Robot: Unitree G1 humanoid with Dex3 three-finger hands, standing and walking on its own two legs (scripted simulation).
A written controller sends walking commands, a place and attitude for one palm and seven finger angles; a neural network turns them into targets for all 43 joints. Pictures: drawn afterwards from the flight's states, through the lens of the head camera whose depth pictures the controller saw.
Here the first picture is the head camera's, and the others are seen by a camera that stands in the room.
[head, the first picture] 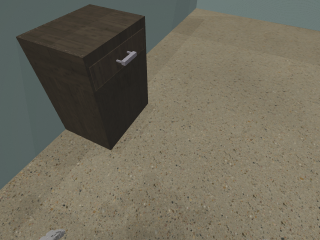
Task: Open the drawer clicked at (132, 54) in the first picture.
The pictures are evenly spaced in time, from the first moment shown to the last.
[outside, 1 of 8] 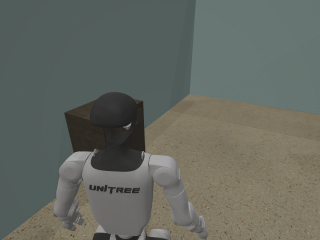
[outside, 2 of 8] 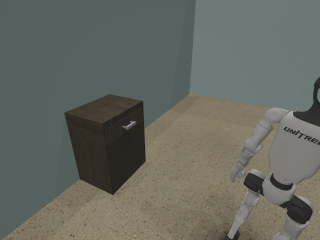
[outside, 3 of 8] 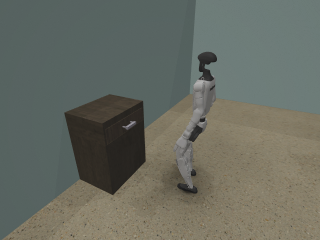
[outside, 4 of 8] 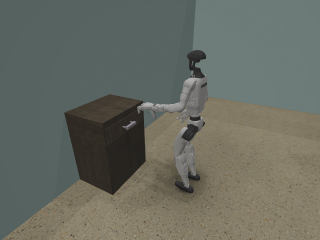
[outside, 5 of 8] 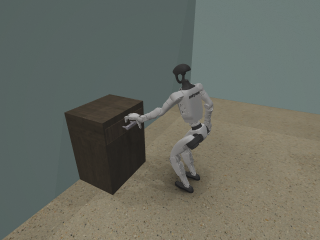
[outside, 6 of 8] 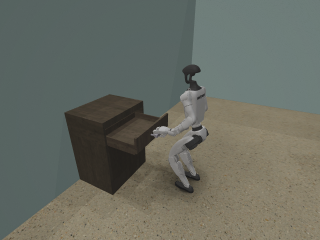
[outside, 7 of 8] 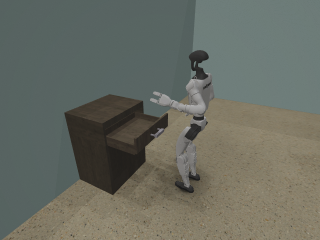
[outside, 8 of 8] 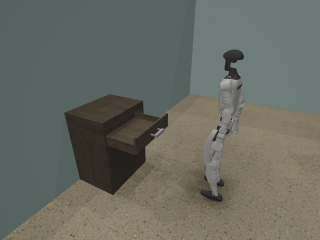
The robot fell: no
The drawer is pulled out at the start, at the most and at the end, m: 0.00 0.30 0.30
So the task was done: yes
